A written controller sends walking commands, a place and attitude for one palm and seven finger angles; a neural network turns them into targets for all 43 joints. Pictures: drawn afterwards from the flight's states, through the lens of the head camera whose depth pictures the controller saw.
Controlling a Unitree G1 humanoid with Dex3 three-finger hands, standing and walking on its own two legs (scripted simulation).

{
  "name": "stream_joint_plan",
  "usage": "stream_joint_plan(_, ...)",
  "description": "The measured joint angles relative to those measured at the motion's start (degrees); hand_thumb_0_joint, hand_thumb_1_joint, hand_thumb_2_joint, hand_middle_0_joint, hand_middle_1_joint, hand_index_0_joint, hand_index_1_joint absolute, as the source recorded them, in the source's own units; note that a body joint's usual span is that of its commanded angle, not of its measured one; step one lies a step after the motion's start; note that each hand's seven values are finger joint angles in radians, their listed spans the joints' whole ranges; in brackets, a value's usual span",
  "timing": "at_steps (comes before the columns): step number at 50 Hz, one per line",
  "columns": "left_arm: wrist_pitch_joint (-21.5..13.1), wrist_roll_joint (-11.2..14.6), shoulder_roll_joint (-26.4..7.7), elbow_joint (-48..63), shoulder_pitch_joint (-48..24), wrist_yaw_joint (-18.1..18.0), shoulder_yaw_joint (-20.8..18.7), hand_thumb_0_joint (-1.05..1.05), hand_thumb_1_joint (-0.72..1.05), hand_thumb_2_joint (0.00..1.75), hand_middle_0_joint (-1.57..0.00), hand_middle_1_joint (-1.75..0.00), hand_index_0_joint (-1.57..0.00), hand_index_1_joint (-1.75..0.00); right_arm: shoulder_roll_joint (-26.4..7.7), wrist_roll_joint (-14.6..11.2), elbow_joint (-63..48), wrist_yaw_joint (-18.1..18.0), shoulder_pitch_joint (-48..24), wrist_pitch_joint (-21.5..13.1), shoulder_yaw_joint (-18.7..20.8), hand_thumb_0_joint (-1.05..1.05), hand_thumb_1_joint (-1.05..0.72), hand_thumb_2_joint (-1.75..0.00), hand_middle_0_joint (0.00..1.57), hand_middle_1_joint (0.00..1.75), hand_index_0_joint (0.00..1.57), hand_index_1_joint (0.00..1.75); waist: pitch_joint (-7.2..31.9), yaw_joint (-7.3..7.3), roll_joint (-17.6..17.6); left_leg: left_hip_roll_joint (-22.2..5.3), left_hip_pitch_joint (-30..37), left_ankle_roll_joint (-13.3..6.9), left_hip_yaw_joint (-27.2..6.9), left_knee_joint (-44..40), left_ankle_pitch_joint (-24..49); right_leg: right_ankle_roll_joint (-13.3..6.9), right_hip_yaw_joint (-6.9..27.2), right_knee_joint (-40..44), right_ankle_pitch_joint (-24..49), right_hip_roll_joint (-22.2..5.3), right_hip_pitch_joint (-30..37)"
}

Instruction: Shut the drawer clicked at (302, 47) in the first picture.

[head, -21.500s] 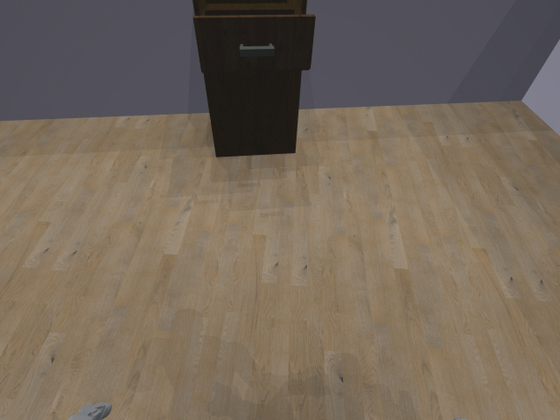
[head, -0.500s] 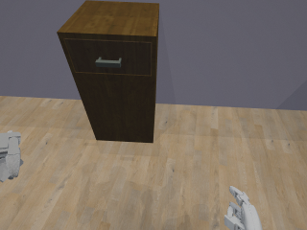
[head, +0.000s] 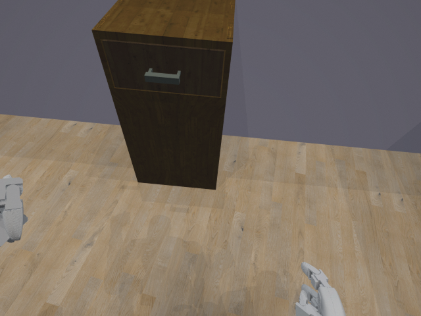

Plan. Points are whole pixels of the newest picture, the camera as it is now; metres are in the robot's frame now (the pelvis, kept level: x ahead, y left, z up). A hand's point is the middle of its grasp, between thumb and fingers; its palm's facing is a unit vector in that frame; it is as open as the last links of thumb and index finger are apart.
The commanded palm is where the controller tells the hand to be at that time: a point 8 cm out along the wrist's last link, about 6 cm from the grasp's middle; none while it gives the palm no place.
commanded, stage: stop stepping back and stand still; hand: left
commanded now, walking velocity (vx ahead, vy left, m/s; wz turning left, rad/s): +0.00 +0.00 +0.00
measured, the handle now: (163, 75) +0.85 +0.20 -0.03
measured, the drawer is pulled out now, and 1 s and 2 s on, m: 0.00 0.00 0.00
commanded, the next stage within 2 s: let the arm hang, fingers relaxed in 0.68 s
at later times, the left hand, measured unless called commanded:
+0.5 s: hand (15, 212) +0.21 +0.27 +0.17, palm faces +0.32 -0.82 -0.48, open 3.2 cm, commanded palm +0.15 +0.31 +0.19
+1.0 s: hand out of the picture +0.13 +0.25 -0.12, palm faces -0.02 -0.95 -0.31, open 3.0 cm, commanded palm none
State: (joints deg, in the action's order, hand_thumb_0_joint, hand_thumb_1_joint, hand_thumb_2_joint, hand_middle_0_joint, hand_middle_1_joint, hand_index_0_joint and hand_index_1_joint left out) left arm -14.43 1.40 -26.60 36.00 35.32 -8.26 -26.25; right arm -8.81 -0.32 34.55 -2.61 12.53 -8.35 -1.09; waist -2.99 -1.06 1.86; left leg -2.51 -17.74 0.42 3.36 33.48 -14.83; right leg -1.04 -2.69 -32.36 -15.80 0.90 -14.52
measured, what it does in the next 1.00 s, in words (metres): stands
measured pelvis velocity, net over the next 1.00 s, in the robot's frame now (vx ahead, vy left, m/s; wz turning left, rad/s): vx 0.00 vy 0.04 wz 0.00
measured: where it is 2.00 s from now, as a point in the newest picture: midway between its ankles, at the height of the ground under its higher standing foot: outside the picture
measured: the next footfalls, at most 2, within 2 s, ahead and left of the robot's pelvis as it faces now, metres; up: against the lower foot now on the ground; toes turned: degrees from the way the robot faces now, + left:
none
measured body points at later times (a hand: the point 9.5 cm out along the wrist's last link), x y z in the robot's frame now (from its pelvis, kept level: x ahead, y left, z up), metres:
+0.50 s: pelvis +0.02 +0.03 +0.01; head +0.05 +0.04 +0.46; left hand +0.19 +0.31 +0.19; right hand +0.20 -0.19 -0.06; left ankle +0.03 +0.13 -0.73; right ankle +0.00 -0.10 -0.73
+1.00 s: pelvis +0.00 +0.04 +0.00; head +0.01 +0.03 +0.45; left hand +0.13 +0.30 -0.09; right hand +0.13 -0.22 -0.12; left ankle +0.03 +0.13 -0.73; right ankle +0.00 -0.10 -0.73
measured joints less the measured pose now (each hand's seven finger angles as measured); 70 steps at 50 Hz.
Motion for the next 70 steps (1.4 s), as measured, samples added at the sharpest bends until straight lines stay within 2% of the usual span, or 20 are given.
stream_joint_plan(2, 0.1, 0.5, 1.5, -1.4, 0.7, 0.5, 1.4, 0.01, 0.89, 0.9, -1.41, -1.6, -1.4, -1.6, -0.5, -0.1, 0.7, 0.4, -0.5, 0.7, 0.1, 0.01, -0.9, -0.9, 0.2, 0.3, 0.2, 0.3, 0.4, -0.17, -1.5, -0.2, -0.1, -0.1, -0.7, -0.3, -0.1, -0.8, -0.4, 1.1, -0.6, 0.5, 0.5)
stream_joint_plan(4, 0.9, 0.8, 3.3, -2.6, 1.5, 0.8, 3.0, 0.01, 0.89, 0.9, -1.41, -1.6, -1.4, -1.6, -1.0, -0.3, 1.3, 0.5, -0.7, 1.5, 0.4, 0.01, -0.9, -0.9, 0.2, 0.3, 0.21, 0.3, 0.7, 0.12, -2.1, -0.2, 0.1, -0.3, -0.6, -0.8, -0.1, -0.7, -0.3, 2.3, -0.8, 0.5, 0.9)
stream_joint_plan(8, 2.6, 0.6, 5.1, -3.7, 2.6, 1.1, 5.0, 0.01, 0.89, 0.89, -1.41, -1.6, -1.4, -1.6, -1.7, -0.2, 1.9, -0.5, -0.8, 2.5, 0.7, 0.01, -0.9, -0.9, 0.2, 0.3, 0.21, 0.3, 0.2, 1.15, -0.8, 0.9, 2.2, -1.0, 0.4, -3.7, 0.6, 0.3, 0.7, 3.6, -0.6, -0.5, 2.1)
stream_joint_plan(14, 3.0, -0.1, 4.1, -1.7, 1.2, 0.7, 5.2, 0.01, 0.89, 0.89, -1.41, -1.6, -1.4, -1.6, -2.1, -0.1, 0.6, -1.6, -1.6, 1.7, 0.9, 0.01, -0.9, -0.9, 0.2, 0.3, 0.2, 0.3, -0.9, 2.28, 0.7, 1.8, 3.5, -1.8, 1.1, -5.5, 1.0, 1.2, 1.3, 4.5, -0.4, -1.4, 2.9)
stream_joint_plan(24, 1.7, 0.5, 3.8, -2.5, 0.7, 0.9, 4.2, 0.01, 0.89, 0.89, -1.41, -1.6, -1.4, -1.6, -1.3, -0.2, -1.2, -1.1, -3.5, 1.9, 0.4, 0.01, -0.9, -0.9, 0.2, 0.3, 0.2, 0.3, 0.1, 1.39, -0.5, 1.7, 3.7, -2.2, 1.6, -6.4, 1.4, 1.7, 1.8, 7.0, 1.2, -1.3, 3.6)
stream_joint_plan(39, 2.3, 0.2, 5.1, -3.4, 0.4, 0.8, 5.4, 0.01, 0.89, 0.89, -1.41, -1.6, -1.4, -1.6, -1.9, 0.0, 0.3, -1.8, -1.1, 2.3, 0.5, 0.01, -0.9, -0.9, 0.2, 0.3, 0.2, 0.3, -0.2, 1.79, -1.0, 2.1, 3.6, -2.6, 1.4, -7.3, 2.3, 2.0, 1.6, 8.1, 2.1, -1.6, 3.8)
stream_joint_plan(40, 1.2, -0.6, 4.6, -6.7, -1.2, 1.7, 6.7, 0.01, 0.89, 0.9, -1.41, -1.6, -1.4, -1.6, -2.6, -0.1, 1.7, -0.7, -1.2, 1.0, 0.9, 0.01, -0.9, -0.9, 0.2, 0.3, 0.2, 0.3, 0.5, 1.75, -1.7, 2.1, 2.4, -2.7, 1.0, -6.4, 2.2, 2.0, 1.1, 7.4, 2.0, -1.6, 2.9)
stream_joint_plan(41, 1.8, -1.3, 4.1, -12.6, -4.4, 3.3, 9.2, 0.01, 0.89, 0.9, -1.41, -1.59, -1.4, -1.6, -3.8, -0.2, 3.7, 0.6, -1.6, 0.6, 1.4, 0.01, -0.9, -0.9, 0.2, 0.3, 0.2, 0.3, 1.2, 1.99, -2.6, 2.4, 1.1, -2.8, 0.6, -5.2, 1.9, 2.1, 0.8, 6.3, 1.6, -1.9, 1.8)
stream_joint_plan(43, 6.6, -2.2, 4.8, -27.7, -10.7, 5.8, 14.5, 0.0, 0.89, 0.9, -1.39, -1.58, -1.39, -1.59, -6.2, -0.2, 7.4, 2.3, -3.2, 2.4, 1.9, 0.01, -0.9, -0.9, 0.2, 0.3, 0.2, 0.3, 2.6, 2.05, -4.7, 2.8, -0.7, -3.1, 0.3, -2.9, 1.2, 2.4, 0.4, 3.9, 0.5, -2.4, 0.1)
stream_joint_plan(46, 13.6, -3.0, 8.2, -50.5, -16.8, 7.4, 19.9, 0.0, 0.9, 0.9, -1.34, -1.54, -1.34, -1.55, -7.8, 0.4, 11.1, 3.1, -4.8, 5.2, 2.1, 0.01, -0.9, -0.9, 0.2, 0.3, 0.21, 0.3, 3.7, 0.86, -6.1, 3.2, -1.7, -3.6, 0.8, -1.0, 0.2, 2.7, 0.9, 0.9, -0.9, -3.0, -1.5)
stream_joint_plan(49, 17.0, -3.3, 11.1, -66.5, -18.8, 8.0, 23.6, 0.01, 0.9, 0.9, -1.27, -1.46, -1.26, -1.47, -7.4, 1.2, 13.1, 3.3, -4.2, 6.7, 1.7, 0.01, -0.91, -0.9, 0.2, 0.3, 0.2, 0.3, 2.7, -0.13, -4.4, 3.3, -0.8, -3.6, 1.4, -1.1, 0.2, 2.6, 1.5, -0.4, -1.5, -3.2, -1.4)
stream_joint_plan(52, 17.8, -3.0, 13.7, -76.6, -18.9, 8.2, 26.3, 0.01, 0.91, 0.89, -1.17, -1.36, -1.16, -1.37, -6.5, 1.6, 15.4, 3.2, -2.5, 7.9, 1.2, 0.01, -0.91, -0.9, 0.2, 0.3, 0.2, 0.3, 1.1, -0.31, -1.7, 3.2, 0.6, -3.3, 1.4, -2.4, 1.0, 2.3, 1.5, 0.4, -0.9, -2.9, -0.3)
stream_joint_plan(54, 17.7, -3.7, 14.2, -81.6, -18.6, 6.9, 26.6, 0.01, 0.9, 0.89, -1.1, -1.31, -1.09, -1.3, -5.8, 1.6, 17.3, 3.1, -1.3, 8.6, 1.0, 0.01, -0.91, -0.9, 0.2, 0.3, 0.2, 0.3, 0.2, 0.03, -0.3, 2.9, 1.1, -3.0, 1.0, -3.4, 1.8, 2.0, 1.2, 1.8, -0.1, -2.6, 0.5)
stream_joint_plan(58, 16.9, -2.4, 12.8, -88.6, -17.9, 7.3, 25.8, 0.01, 0.9, 0.89, -0.95, -1.17, -0.94, -1.15, -4.8, 1.4, 21.3, 2.6, 1.0, 9.7, 1.1, 0.01, -0.91, -0.9, 0.2, 0.3, 0.2, 0.29, -1.0, 1.07, 0.5, 2.3, 1.7, -2.4, 0.2, -5.3, 3.1, 1.3, 0.3, 5.0, 1.7, -1.8, 1.8)
stream_joint_plan(62, 16.2, -2.3, 11.9, -93.8, -17.0, 7.9, 25.9, 0.01, 0.9, 0.89, -0.8, -0.99, -0.79, -0.98, -4.5, 1.3, 24.3, 2.2, 2.1, 10.1, 1.7, 0.01, -0.91, -0.9, 0.2, 0.3, 0.2, 0.29, -1.3, 1.56, -0.7, 2.1, 2.2, -2.4, -0.1, -6.6, 3.9, 1.2, 0.0, 7.3, 2.9, -1.5, 2.8)
stream_joint_plan(70, 15.5, -2.1, 11.6, -99.4, -18.2, 7.8, 25.8, 0.01, 0.91, 0.89, -0.49, -0.63, -0.48, -0.63, -4.0, 1.0, 27.8, 1.8, 1.4, 9.3, 2.1, 0.01, -0.91, -0.9, 0.2, 0.3, 0.2, 0.29, -0.8, 1.47, -2.7, 2.4, 4.1, -2.5, 0.5, -9.0, 4.7, 1.4, 0.6, 8.8, 3.5, -1.8, 4.1)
